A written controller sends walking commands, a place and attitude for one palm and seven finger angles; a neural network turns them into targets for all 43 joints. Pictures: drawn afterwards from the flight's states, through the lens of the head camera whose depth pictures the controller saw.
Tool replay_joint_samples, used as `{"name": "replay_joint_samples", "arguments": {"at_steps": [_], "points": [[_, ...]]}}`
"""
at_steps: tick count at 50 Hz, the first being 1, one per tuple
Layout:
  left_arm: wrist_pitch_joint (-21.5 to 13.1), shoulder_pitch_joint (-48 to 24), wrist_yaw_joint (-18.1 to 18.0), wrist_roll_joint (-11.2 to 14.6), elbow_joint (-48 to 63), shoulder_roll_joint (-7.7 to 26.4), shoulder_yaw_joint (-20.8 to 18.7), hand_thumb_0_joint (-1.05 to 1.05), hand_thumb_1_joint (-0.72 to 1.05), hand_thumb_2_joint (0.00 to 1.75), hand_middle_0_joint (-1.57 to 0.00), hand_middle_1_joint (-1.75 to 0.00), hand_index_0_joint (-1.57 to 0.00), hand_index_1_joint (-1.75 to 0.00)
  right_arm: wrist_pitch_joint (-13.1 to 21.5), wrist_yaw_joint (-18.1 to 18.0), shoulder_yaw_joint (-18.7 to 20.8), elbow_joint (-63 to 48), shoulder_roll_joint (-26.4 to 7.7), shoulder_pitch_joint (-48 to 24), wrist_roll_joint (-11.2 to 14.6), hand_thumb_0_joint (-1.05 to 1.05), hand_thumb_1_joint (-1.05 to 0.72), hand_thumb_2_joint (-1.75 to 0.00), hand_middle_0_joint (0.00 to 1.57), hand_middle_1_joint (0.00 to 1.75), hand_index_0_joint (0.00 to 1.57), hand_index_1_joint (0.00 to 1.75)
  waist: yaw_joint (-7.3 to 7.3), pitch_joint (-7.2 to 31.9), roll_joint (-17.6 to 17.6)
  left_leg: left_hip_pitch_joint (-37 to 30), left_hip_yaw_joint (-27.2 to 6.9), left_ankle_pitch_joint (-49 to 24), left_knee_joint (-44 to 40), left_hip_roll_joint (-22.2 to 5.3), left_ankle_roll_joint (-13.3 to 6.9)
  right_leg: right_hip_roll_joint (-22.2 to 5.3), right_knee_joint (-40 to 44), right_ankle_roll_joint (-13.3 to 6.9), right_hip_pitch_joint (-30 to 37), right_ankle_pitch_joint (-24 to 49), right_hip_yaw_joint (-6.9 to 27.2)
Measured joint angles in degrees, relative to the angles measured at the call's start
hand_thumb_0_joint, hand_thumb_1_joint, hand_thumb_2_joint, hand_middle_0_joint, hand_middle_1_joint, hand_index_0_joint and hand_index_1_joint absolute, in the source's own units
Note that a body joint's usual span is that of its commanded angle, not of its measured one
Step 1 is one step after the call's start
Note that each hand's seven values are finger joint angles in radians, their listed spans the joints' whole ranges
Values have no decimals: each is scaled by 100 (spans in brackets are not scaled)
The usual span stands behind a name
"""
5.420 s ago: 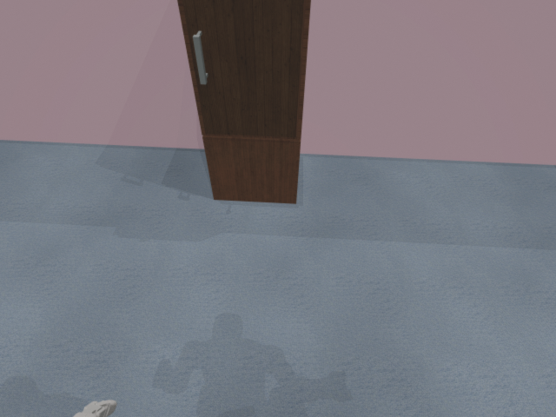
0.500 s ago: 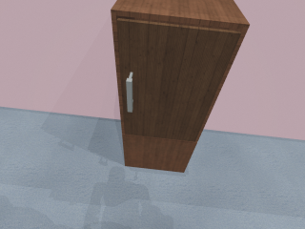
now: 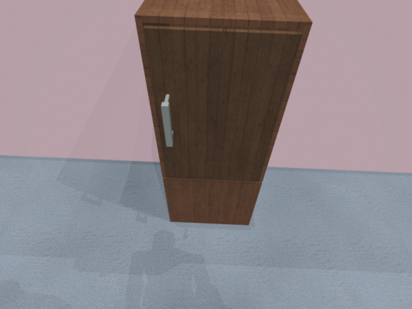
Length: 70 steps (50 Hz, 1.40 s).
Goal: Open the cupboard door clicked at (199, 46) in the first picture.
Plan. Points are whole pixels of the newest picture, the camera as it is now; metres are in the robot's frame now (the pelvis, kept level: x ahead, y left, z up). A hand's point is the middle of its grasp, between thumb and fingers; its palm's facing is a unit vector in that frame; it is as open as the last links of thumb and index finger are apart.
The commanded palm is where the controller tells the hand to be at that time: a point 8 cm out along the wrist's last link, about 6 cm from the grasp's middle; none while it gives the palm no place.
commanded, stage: come to a stop and stand still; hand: left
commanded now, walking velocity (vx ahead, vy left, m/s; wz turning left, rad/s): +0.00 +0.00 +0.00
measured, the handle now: (168, 121) +0.64 +0.15 -0.02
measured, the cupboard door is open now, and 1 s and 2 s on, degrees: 0 0 0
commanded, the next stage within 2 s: look again from close up in 0.16 s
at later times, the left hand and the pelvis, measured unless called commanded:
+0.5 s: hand out of the picture -0.01 +0.17 -0.19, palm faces +0.06 -0.98 -0.17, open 7.3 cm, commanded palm none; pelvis +0.00 +0.01 -0.01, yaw +1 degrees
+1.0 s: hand out of the picture -0.03 +0.17 -0.19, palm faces +0.05 -0.99 -0.15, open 7.3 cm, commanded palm none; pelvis -0.01 +0.01 -0.01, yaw +1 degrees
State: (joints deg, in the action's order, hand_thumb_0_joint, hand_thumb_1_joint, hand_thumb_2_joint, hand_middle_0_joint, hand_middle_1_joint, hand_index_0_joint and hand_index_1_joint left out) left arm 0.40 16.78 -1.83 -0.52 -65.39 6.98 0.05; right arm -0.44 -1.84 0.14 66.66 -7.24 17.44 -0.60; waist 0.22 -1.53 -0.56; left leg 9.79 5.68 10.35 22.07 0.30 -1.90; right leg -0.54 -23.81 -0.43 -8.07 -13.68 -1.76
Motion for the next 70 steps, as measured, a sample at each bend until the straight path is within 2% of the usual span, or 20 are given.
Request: {"name": "replay_joint_samples", "arguments": {"at_steps": [13, 17, 20, 23, 31, 46, 52, 56, 58, 62, 65, 67, 68, 70], "points": [[-41, 180, -10, 4, -51, -71, -9, 0, 91, 90, -20, -30, -20, -30, 41, -18, 11, 47, 50, 126, -1, 1, -91, -90, 20, 30, 20, 30, -2, -17, 28, 117, -16, -35, 10, -21, 19, 21, -14, -25, -116, 26, -15], [-227, 210, -78, -50, 20, -106, 69, 0, 91, 90, -20, -30, -20, -30, 74, 54, -39, -253, -37, 61, -25, 1, -91, -90, 20, 30, 20, 30, 39, -84, 171, 453, -95, 213, 571, -121, 27, 96, -215, -33, -263, -45, -94], [-214, 231, -64, -40, 76, -75, 60, 0, 91, 90, -20, -30, -20, -30, 132, 47, -47, -425, -58, 52, -43, 1, -91, -90, 20, 30, 20, 30, 59, 3, 176, 533, -139, 322, 771, -76, -17, 43, -453, -19, -337, -204, -139], [-174, 226, -46, -45, 161, -39, 35, 0, 91, 90, -20, -30, -20, -30, 122, 4, -38, -483, -119, 52, -71, 2, -92, -90, 20, 30, 20, 30, 20, 124, 169, 534, -147, 401, 878, -29, -40, -10, -610, 8, -350, -315, -148], [-141, 186, -29, -56, 391, 90, -5, 0, 92, 90, -20, -30, -20, -30, 158, 5, -20, -604, -220, -46, -48, 2, -93, -90, 20, 30, 20, 30, -36, 274, 62, 445, -76, 369, 800, 25, -83, -66, -651, 49, -335, -321, -78], [-72, 344, 48, -86, 477, 157, -26, 0, 91, 90, -20, -30, -20, -30, 111, 55, -41, -540, -141, 26, -63, 1, -91, -90, 20, 30, 20, 30, -45, 235, -73, 452, -71, 192, 600, 40, -103, -71, -488, 36, -361, -159, -78], [1, 605, 140, -157, 455, 131, -102, 0, 91, 90, -20, -30, -20, -30, 42, 64, 46, -517, -103, 211, -91, 1, -91, -90, 20, 30, 20, 30, -47, 310, -64, 504, -51, 332, 742, 8, -94, -60, -739, -92, -469, -426, -82], [-52, 764, 166, -153, 445, 93, -146, 0, 91, 90, -20, -30, -20, -30, 45, 55, 93, -501, -119, 310, -89, 1, -91, -90, 20, 30, 20, 30, -71, 318, 14, 562, -101, 523, 932, -80, -39, 17, -732, -83, -437, -394, -133], [-99, 849, 154, -136, 446, 77, -165, 0, 91, 90, -20, -30, -20, -30, 49, 62, 99, -497, -120, 355, -85, 1, -91, -90, 20, 30, 20, 30, -94, 344, 34, 658, -158, 866, 1167, -123, -46, 67, -723, -118, -419, -457, -181], [-206, 997, 86, -118, 390, 44, -219, 0, 91, 90, -20, -30, -20, -30, 45, 109, 105, -497, -88, 321, -80, 1, -91, -90, 20, 30, 20, 30, -161, 342, -46, 1048, -146, 1386, 2151, -166, -83, 115, -529, -187, -238, -487, -278], [-225, 1078, 76, -131, 289, 28, -212, 0, 91, 90, -20, -30, -20, -30, 130, 128, 97, -570, -47, 195, -63, 1, -91, -90, 20, 30, 20, 30, -184, 297, -161, 1030, -8, 1217, 1816, -169, -63, 95, -431, -152, -82, -525, -283], [-200, 1124, 92, -108, 232, -2, -194, 0, 91, 90, -20, -30, -20, -30, 235, 78, 95, -633, -74, 130, -67, 1, -92, -90, 20, 30, 20, 30, -160, 262, -167, 825, 74, 708, 1170, -183, -54, 105, -636, -90, -83, -699, -294], [-170, 1131, 109, -97, 200, -11, -190, 0, 91, 90, -20, -30, -20, -30, 297, 58, 99, -651, -75, 92, -74, 1, -92, -90, 20, 30, 20, 30, -142, 248, -207, 816, 122, 374, 1158, -175, -97, 81, -902, -110, -176, -835, -249], [-60, 1092, 149, -117, 144, -21, -188, 0, 91, 90, -20, -30, -20, -30, 358, 21, 102, -702, -50, 50, -97, 1, -92, -90, 20, 30, 20, 30, -123, 270, -290, 780, 261, 536, 1278, -160, -174, 31, -1939, -183, -619, -1264, -134]]}}
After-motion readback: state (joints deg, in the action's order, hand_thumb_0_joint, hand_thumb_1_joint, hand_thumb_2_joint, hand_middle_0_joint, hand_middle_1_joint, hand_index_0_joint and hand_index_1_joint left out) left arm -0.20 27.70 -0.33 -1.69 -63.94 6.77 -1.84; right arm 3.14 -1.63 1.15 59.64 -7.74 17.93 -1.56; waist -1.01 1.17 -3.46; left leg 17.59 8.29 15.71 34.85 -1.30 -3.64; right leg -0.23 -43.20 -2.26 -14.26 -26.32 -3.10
